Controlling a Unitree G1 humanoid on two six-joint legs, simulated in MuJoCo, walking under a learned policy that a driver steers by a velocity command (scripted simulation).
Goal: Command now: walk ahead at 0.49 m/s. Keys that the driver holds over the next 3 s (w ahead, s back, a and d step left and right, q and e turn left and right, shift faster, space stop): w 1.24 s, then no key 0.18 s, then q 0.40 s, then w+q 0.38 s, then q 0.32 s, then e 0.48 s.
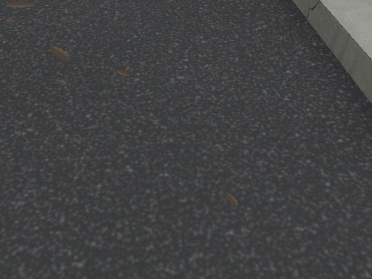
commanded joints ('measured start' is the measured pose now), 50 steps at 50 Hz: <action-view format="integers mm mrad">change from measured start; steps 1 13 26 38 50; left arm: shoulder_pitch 34 -200 81 245 101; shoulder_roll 46 76 108 139 101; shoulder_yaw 14 15 32 42 39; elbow -43 -140 -11 80 9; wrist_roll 13 -9 18 -3 -7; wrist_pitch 4 -29 -32 6 -16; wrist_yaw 7 -49 -42 -7 -5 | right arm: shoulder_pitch -38 99 -45 -413 -127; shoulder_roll -129 -187 -91 -73 -101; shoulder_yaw -20 -39 -29 -18 -38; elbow -53 -2 -97 -221 -124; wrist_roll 1 26 15 26 -5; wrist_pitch -18 32 31 8 -7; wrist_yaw -20 -42 -43 -2 1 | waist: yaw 46 1 8 99 31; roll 77 114 -14 -23 101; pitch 55 50 0 97 -60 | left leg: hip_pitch -103 201 -513 -552 57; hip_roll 279 350 241 183 341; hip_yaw -208 -187 -121 -76 -353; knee -205 -22 762 261 -85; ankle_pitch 81 208 -19 164 61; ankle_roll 170 87 -60 -43 133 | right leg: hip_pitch -28 115 509 723 44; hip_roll -43 66 -95 -129 -17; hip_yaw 1 -67 97 15 26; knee -137 -644 -1011 -981 58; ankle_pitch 157 117 305 267 -79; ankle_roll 27 -24 -195 -147 -20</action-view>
